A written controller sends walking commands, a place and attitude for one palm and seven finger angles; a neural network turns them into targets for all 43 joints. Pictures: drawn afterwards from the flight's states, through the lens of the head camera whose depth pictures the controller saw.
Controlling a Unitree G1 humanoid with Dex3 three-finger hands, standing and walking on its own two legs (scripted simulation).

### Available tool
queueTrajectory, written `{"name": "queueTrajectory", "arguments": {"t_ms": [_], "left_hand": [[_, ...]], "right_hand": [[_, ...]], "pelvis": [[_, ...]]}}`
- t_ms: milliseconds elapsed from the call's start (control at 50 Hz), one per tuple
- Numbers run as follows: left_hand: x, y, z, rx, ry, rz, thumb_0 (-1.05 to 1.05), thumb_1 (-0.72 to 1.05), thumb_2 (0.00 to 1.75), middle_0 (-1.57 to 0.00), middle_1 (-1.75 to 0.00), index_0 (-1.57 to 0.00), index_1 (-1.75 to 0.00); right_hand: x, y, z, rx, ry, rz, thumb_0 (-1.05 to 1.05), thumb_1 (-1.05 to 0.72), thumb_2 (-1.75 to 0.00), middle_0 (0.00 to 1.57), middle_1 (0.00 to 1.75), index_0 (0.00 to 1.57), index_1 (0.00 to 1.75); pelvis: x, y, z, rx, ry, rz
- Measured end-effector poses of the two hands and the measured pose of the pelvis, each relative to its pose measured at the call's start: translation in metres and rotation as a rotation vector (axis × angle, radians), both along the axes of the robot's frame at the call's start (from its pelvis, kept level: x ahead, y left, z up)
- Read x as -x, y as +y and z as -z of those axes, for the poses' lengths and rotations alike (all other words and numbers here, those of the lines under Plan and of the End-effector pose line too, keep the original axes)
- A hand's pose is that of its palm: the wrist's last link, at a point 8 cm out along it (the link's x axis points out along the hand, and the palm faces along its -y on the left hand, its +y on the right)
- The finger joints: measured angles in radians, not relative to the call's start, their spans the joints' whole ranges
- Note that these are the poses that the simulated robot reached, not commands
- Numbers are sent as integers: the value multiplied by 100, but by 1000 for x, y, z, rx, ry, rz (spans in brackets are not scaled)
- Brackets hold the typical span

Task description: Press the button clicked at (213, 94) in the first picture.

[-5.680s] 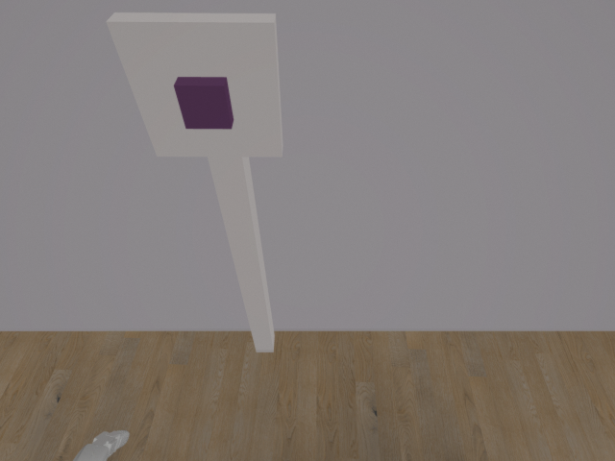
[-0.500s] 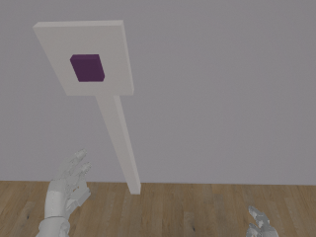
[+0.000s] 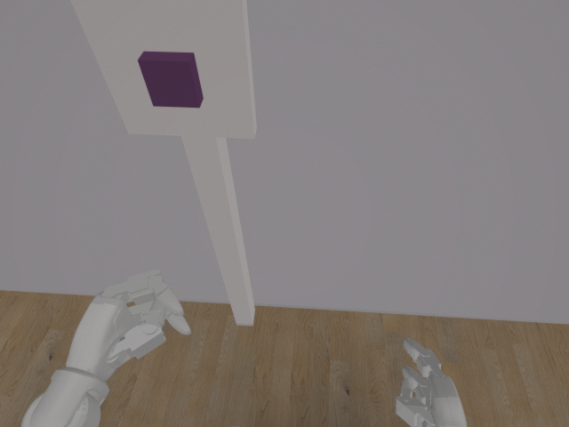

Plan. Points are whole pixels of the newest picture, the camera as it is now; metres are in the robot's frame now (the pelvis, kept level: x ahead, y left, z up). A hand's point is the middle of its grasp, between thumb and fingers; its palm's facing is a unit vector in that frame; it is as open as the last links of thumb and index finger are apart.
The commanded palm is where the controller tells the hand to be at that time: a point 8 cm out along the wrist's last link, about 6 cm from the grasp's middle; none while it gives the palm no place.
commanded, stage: raise the hand and make a fist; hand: left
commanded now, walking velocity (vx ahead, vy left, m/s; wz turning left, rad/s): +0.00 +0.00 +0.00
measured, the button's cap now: (173, 79) +0.50 +0.18 +0.23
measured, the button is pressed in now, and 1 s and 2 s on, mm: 0 0 0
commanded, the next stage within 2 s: aim a knuckle at the button in 1.26 s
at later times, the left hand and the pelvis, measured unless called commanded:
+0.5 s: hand (81, 274) +0.24 +0.22 +0.17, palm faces +0.05 -0.99 -0.10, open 3.1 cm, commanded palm +0.20 +0.26 +0.18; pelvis +0.02 +0.01 +0.03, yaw +0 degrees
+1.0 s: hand (64, 223) +0.26 +0.22 +0.23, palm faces +0.00 -0.99 -0.10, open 3.1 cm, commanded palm +0.22 +0.26 +0.23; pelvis +0.02 +0.00 +0.04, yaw +0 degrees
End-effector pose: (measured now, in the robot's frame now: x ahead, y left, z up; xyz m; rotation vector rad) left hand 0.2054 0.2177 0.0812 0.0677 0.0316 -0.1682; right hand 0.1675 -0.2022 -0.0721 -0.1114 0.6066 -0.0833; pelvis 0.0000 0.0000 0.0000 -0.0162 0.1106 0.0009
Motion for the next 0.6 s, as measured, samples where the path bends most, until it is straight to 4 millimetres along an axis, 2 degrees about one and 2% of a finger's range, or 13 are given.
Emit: {"name": "queueTrajectory", "arguments": {"t_ms": [40,100,180,240,360,520,600], "left_hand": [[-1,8,-2,15,55,-49,2,90,89,-103,-122,-104,-122],[7,26,-17,9,32,-166,2,90,89,-111,-131,-112,-130],[20,41,-40,-23,-74,-252,2,90,89,-120,-140,-120,-140],[20,39,-46,-24,-104,-221,2,90,90,-124,-144,-124,-144],[3,33,-52,-39,-73,-125,2,90,90,-128,-149,-129,-149],[-11,56,-99,-28,-186,-208,2,90,89,-130,-150,-130,-150],[-16,54,-106,-24,-154,-186,2,90,89,-130,-150,-130,-150]], "right_hand": [[13,-3,-2,-5,20,49,2,-90,-90,21,30,20,30],[25,-9,-5,16,41,76,2,-90,-90,20,30,20,30],[27,-17,-10,66,46,36,2,-90,-90,20,30,20,30],[19,-20,-15,96,20,3,2,-90,-90,20,30,20,30],[-8,-17,-36,106,-92,-2,2,-90,-90,20,30,20,30],[-41,3,-59,68,-198,-60,2,-90,-90,20,30,20,30],[-50,10,-60,53,-197,-95,2,-90,-90,20,30,20,30]], "pelvis": [[-3,3,-5,-5,-10,13],[-8,6,-10,-7,-22,21],[-9,10,-13,0,-36,7],[-9,14,-14,6,-46,-5],[-12,16,-20,4,-69,-2],[-23,14,-28,4,-112,-5],[-25,14,-32,2,-128,-10]]}}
